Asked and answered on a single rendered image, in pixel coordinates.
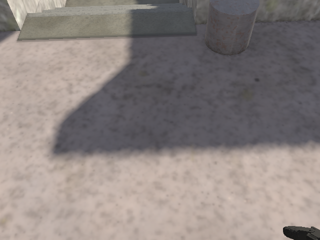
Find right robot hand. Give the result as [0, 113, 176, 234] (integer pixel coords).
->
[283, 226, 320, 240]

